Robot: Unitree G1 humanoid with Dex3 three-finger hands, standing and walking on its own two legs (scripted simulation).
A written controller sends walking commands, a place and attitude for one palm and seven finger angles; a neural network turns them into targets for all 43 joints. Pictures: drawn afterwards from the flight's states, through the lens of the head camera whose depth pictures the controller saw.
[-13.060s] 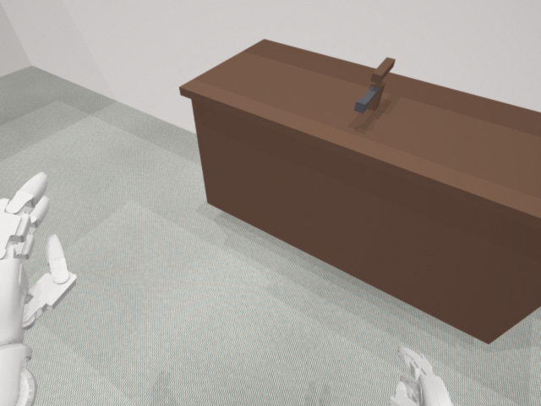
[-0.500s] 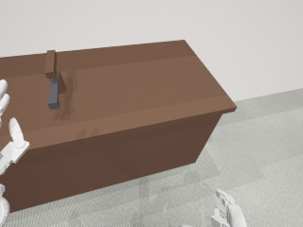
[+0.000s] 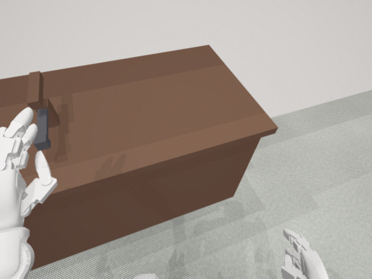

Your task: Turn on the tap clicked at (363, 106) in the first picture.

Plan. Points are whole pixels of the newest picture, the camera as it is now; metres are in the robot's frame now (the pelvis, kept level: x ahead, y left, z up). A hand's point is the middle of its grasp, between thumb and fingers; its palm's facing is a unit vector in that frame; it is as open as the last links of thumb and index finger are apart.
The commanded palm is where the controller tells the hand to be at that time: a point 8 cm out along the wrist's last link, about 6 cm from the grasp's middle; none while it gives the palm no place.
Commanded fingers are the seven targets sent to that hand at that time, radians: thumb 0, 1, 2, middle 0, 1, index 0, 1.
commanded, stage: come to a stop and stand still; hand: left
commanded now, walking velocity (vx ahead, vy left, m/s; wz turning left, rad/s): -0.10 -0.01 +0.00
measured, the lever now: (42, 142) +0.41 +0.39 +0.01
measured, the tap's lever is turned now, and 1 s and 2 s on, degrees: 0 0 0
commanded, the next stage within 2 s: look again from close up in 0.60 s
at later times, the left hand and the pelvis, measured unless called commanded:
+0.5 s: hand (19, 195) +0.21 +0.27 +0.15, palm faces +0.41 -0.85 -0.33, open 7.4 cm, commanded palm +0.15 +0.30 +0.18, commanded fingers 0.00 0.90 0.90 -0.20 -0.30 -0.20 -0.30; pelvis -0.01 +0.02 +0.01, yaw -1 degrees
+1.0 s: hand (28, 187) +0.22 +0.25 +0.16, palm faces +0.38 -0.85 -0.36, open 7.4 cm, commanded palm +0.16 +0.29 +0.18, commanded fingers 0.00 0.90 0.90 -0.20 -0.30 -0.20 -0.30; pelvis +0.00 +0.01 +0.01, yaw +0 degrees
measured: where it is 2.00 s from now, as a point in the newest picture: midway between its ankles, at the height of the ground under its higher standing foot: outside the picture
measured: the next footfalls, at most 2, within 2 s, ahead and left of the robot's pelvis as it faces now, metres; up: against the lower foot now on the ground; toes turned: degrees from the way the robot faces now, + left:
left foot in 0.06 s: +0.07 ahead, +0.12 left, +0.00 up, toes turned +1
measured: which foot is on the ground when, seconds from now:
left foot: up 0.00-0.04, down 0.06-1.00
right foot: down 0.00-1.00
